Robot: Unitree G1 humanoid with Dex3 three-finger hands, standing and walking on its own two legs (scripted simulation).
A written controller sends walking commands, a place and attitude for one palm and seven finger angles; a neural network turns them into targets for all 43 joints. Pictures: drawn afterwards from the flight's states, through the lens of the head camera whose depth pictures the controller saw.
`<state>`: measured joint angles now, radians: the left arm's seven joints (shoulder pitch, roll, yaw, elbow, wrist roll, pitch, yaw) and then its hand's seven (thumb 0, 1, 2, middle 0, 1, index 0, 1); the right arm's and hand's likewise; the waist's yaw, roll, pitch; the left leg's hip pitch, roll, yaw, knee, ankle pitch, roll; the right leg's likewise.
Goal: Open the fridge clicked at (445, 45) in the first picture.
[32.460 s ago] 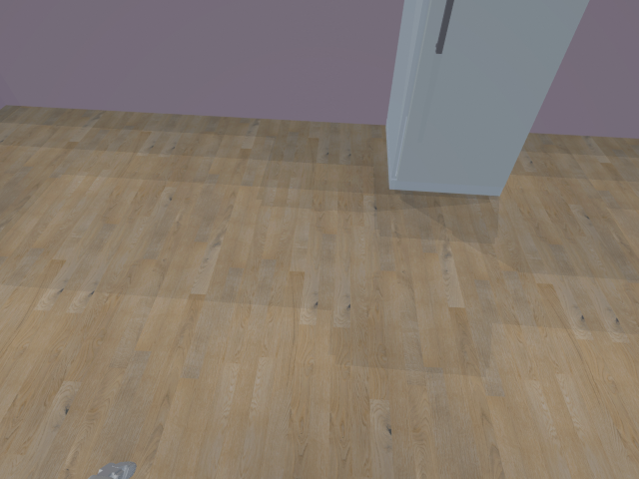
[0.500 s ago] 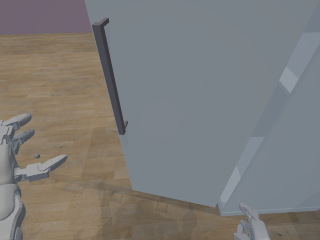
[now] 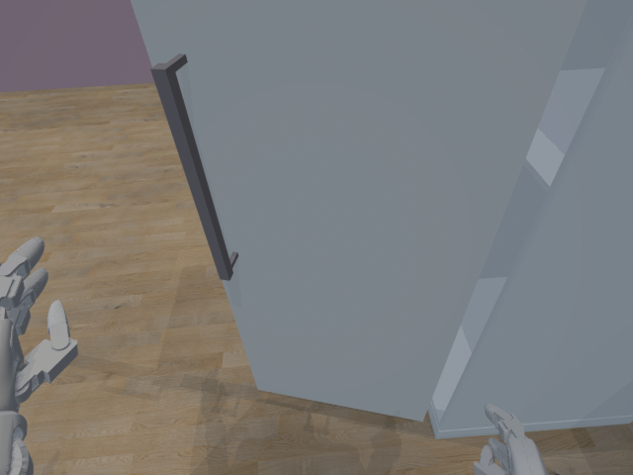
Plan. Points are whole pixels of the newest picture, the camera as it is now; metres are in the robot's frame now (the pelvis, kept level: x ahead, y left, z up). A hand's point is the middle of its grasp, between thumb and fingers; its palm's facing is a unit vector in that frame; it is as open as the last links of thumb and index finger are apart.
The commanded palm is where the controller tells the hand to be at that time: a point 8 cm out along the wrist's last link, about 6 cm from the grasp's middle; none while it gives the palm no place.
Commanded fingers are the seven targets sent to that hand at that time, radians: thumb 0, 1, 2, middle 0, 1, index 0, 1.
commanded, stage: draw the hand back to the body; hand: left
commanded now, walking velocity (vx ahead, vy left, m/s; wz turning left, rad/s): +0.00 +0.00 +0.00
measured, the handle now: (207, 187) +0.48 +0.25 +0.12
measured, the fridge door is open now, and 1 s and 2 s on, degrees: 75 75 75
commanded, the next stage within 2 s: step back with the hand held close in 0.20 s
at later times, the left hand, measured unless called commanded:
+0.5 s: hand (80, 342) +0.18 +0.27 +0.15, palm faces +0.40 -0.81 -0.42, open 7.4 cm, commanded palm +0.12 +0.31 +0.17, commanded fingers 0.00 0.90 0.90 -0.20 -0.30 -0.20 -0.30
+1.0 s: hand out of the picture +0.08 +0.31 +0.14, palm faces +0.49 -0.78 -0.40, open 7.4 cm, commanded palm +0.02 +0.35 +0.17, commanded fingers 0.00 0.90 0.90 -0.20 -0.30 -0.20 -0.30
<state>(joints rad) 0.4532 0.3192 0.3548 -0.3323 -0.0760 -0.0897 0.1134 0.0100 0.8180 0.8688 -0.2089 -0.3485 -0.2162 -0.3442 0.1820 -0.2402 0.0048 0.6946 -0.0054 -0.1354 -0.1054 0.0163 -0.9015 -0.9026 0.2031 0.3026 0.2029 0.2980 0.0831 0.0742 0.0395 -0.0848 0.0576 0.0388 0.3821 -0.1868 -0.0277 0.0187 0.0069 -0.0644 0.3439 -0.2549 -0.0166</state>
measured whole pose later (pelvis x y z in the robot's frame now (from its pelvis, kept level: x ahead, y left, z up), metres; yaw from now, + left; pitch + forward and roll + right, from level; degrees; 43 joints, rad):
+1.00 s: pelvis -0.11 +0.05 -0.02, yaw +2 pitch -2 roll -2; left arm 0.51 0.36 0.39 -0.51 -0.03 -0.19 0.16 0.02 0.89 0.90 -0.21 -0.31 -0.21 -0.30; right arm 0.21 -0.20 0.03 0.60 0.00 -0.08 -0.10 0.02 -0.90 -0.90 0.21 0.30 0.21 0.30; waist 0.04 0.00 0.05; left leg -0.45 0.01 0.04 0.61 -0.23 0.03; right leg -0.34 -0.02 -0.02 0.57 -0.20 0.03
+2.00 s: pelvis -0.33 +0.04 -0.02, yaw +1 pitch -3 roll +1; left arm 0.49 0.39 0.40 -0.38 -0.03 -0.15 0.16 0.01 0.89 0.90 -0.20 -0.31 -0.21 -0.30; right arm 0.29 -0.21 0.00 0.67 0.00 -0.11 -0.09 0.02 -0.90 -0.90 0.20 0.30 0.20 0.30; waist -0.03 -0.03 -0.02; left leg -0.29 0.03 0.08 0.55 -0.22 0.02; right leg -0.35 0.02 -0.05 0.83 -0.45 -0.01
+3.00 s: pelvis -0.30 +0.08 +0.00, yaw +2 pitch -1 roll -1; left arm 0.24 0.23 0.00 1.11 0.02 0.01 0.02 0.00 0.92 0.90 -0.20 -0.30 -0.20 -0.30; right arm 0.23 -0.19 0.00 1.08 -0.01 0.03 -0.02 0.01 -0.90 -0.90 0.20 0.30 0.20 0.30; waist 0.00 0.01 0.06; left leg -0.20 0.01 0.05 0.41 -0.20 0.02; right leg -0.16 0.01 -0.01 0.37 -0.20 0.00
